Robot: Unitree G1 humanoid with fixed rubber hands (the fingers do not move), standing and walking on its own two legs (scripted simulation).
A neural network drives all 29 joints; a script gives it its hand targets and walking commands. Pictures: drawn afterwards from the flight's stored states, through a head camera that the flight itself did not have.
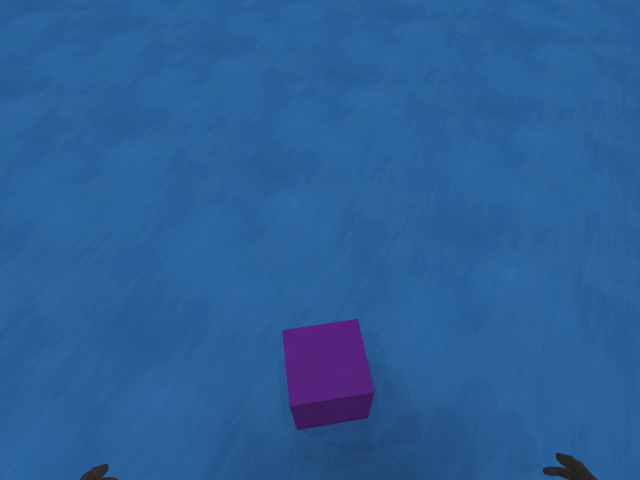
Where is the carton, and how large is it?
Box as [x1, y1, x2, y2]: [282, 319, 374, 429]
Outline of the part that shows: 357,319 282,330 289,404 297,429 367,417 374,392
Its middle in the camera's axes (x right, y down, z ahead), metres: +0.01 +0.40 +1.11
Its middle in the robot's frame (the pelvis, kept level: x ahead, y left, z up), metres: +0.45 +0.01 -0.65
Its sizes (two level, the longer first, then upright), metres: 0.210 0.200 0.250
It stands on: the floor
